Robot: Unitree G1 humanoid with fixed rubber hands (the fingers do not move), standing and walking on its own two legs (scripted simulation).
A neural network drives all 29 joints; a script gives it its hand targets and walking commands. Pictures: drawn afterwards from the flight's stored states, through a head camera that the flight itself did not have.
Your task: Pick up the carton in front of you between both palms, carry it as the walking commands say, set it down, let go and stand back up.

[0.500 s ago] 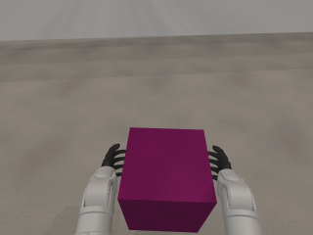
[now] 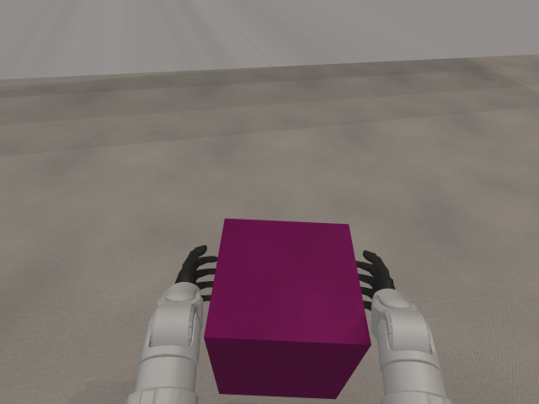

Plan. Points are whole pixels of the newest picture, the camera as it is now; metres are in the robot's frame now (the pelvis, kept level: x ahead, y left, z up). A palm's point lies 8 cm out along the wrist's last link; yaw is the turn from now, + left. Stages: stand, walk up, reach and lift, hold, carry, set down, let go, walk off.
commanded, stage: hold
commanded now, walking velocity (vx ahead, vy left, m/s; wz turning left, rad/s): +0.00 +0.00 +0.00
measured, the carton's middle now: (282, 311) +0.31 +0.00 -0.04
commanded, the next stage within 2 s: set down in 0.42 s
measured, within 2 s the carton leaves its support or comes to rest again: neither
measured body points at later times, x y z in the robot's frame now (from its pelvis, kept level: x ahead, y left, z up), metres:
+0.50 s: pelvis +0.01 +0.02 +0.00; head -0.03 +0.04 +0.45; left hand +0.32 +0.17 +0.04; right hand +0.32 -0.14 +0.04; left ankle +0.06 +0.12 -0.74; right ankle -0.01 -0.12 -0.74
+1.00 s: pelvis -0.01 -0.01 -0.04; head +0.19 +0.02 +0.36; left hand +0.37 +0.18 -0.13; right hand +0.38 -0.12 -0.12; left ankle +0.06 +0.12 -0.74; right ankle -0.01 -0.13 -0.74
